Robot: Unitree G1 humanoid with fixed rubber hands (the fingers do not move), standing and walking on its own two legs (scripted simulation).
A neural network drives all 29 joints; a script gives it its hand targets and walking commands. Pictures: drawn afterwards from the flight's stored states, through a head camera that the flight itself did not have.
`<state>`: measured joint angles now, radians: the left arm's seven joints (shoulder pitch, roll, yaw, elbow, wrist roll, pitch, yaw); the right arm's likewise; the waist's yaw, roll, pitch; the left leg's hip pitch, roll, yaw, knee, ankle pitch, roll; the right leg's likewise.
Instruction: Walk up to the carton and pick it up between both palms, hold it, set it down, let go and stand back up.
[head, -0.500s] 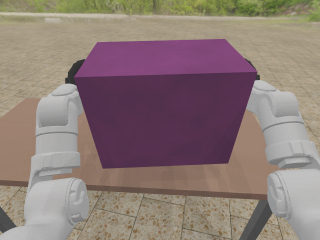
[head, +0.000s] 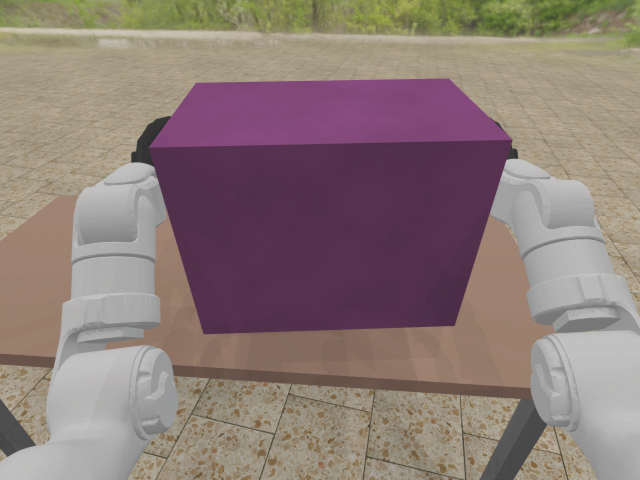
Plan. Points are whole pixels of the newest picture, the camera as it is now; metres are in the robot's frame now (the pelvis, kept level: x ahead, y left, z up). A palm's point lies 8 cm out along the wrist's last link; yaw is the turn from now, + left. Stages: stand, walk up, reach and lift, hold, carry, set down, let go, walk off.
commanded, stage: hold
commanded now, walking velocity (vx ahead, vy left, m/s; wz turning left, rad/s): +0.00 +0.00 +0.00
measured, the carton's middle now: (326, 205) +0.37 +0.00 +0.24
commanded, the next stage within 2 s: none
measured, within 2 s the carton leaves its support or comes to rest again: neither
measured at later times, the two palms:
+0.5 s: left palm (151, 179) +0.37 +0.20 +0.28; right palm (495, 176) +0.37 -0.20 +0.28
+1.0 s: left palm (153, 183) +0.36 +0.20 +0.27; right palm (499, 180) +0.37 -0.20 +0.27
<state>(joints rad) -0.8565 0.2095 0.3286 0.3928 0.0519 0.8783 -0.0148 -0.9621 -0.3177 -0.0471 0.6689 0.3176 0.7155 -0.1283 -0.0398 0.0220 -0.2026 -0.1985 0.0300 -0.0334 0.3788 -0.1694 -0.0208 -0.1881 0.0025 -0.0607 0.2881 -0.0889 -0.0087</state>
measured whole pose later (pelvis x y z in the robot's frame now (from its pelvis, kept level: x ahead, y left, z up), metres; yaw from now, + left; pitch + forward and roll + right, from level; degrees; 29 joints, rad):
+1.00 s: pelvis +0.00 +0.00 +0.00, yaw +0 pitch -1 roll -1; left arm -0.80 0.20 0.32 0.30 0.04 0.89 -0.01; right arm -0.91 -0.32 -0.04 0.58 0.33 0.73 -0.14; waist -0.05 0.03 -0.19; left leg -0.18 0.03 -0.03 0.38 -0.18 -0.02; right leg -0.17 0.01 -0.06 0.28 -0.09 -0.01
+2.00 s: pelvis +0.00 +0.00 +0.00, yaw -1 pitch +0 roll -1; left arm -0.82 0.20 0.32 0.32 0.04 0.88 0.00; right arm -0.93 -0.32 -0.05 0.61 0.33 0.72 -0.13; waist -0.04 0.03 -0.20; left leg -0.20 0.03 -0.02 0.38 -0.17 -0.02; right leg -0.19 0.01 -0.05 0.28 -0.08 -0.01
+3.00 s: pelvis +0.00 +0.00 +0.00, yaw -1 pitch +0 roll -1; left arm -0.85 0.22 0.31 0.37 0.03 0.86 0.00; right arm -0.95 -0.33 -0.04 0.63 0.32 0.72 -0.13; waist -0.03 0.02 -0.21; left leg -0.22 0.03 -0.02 0.38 -0.17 -0.02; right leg -0.21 0.01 -0.04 0.28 -0.08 -0.01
